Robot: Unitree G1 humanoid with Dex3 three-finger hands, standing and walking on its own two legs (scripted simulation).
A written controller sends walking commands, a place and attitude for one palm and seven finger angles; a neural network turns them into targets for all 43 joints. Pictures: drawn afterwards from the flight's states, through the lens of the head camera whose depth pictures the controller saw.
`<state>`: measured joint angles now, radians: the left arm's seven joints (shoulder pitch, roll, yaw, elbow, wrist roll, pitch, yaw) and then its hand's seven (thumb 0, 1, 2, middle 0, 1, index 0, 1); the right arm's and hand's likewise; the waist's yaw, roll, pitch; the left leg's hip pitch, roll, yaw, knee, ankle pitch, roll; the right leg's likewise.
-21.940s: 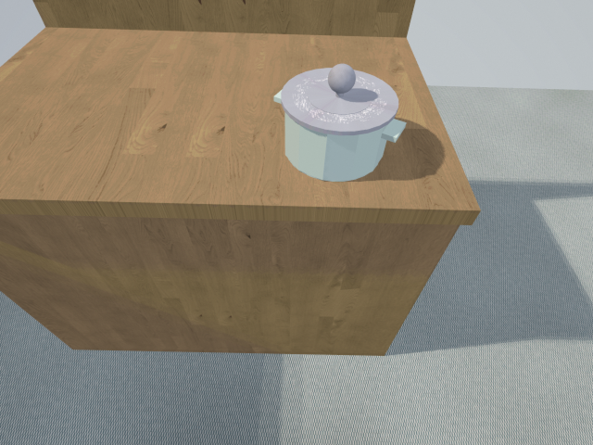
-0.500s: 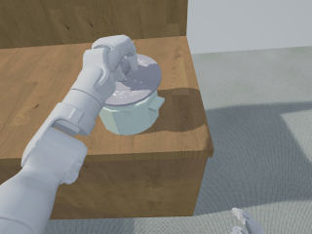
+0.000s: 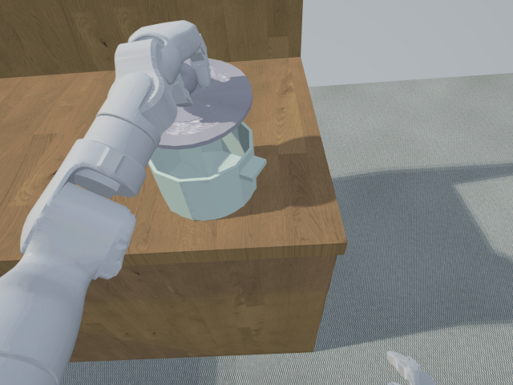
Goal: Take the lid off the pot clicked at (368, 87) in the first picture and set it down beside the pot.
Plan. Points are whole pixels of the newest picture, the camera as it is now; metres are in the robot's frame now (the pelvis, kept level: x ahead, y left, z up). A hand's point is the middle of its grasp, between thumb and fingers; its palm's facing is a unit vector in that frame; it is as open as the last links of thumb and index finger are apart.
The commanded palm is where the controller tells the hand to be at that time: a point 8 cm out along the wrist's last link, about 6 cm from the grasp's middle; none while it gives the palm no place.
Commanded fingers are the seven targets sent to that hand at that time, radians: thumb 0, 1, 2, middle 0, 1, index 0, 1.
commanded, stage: lift the lid straight up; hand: left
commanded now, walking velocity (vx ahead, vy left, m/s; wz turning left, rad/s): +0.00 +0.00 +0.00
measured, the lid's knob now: (181, 79) +0.50 +0.10 +0.25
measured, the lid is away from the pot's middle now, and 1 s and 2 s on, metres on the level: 0.00 0.01 0.12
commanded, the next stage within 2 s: move the lid sideways beside the pot in 0.92 s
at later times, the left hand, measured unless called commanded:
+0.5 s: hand (182, 49) +0.47 +0.08 +0.30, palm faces -0.06 -0.07 -1.00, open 6.6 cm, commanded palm +0.44 +0.10 +0.37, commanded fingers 0.00 0.83 0.78 -0.97 -0.99 -0.98 -1.00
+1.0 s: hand (172, 41) +0.47 +0.09 +0.31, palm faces -0.07 -0.06 -1.00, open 6.6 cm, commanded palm +0.45 +0.10 +0.39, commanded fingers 0.00 0.83 0.78 -0.97 -0.99 -0.98 -1.00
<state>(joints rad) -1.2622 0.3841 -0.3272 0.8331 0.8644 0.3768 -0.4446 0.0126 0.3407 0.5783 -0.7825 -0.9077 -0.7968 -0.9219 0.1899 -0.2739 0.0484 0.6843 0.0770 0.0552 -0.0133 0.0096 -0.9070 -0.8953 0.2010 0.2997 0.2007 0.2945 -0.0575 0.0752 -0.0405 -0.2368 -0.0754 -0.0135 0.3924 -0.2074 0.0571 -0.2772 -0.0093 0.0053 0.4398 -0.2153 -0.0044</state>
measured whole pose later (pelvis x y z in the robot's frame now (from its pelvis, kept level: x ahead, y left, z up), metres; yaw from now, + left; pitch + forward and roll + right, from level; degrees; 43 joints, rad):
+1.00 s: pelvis +0.00 +0.00 +0.00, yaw +0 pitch +4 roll +0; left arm -1.43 0.39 -0.36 0.84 0.88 0.43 -0.50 0.01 0.34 0.58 -0.79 -0.91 -0.80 -0.93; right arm 0.19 -0.29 0.05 0.69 0.08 0.04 -0.02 0.01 -0.91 -0.90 0.20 0.30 0.20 0.29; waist -0.05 0.08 -0.05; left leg -0.25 -0.08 -0.02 0.38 -0.20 0.06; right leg -0.28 -0.02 0.00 0.42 -0.21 0.00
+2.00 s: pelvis +0.00 +0.02 +0.00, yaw +0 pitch +4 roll +0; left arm -1.32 0.61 -0.26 0.74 0.94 0.36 -0.58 0.01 0.34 0.58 -0.79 -0.91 -0.81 -0.93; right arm 0.20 -0.28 0.05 0.66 0.09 0.09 -0.01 0.01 -0.91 -0.90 0.20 0.30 0.20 0.29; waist -0.04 0.07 -0.04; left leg -0.25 -0.09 -0.02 0.38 -0.20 0.08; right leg -0.27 -0.02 0.00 0.40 -0.19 0.02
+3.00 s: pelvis +0.01 +0.02 +0.00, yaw +0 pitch +6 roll -1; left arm -1.27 0.86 -0.13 0.81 0.99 0.24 -0.61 0.01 0.34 0.57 -0.79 -0.92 -0.81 -0.94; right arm 0.23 -0.31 0.05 0.64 0.11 0.15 -0.02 0.01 -0.91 -0.89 0.20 0.30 0.20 0.29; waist -0.06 0.07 -0.01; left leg -0.28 -0.07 -0.02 0.40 -0.22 0.08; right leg -0.27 -0.01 -0.01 0.35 -0.18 0.01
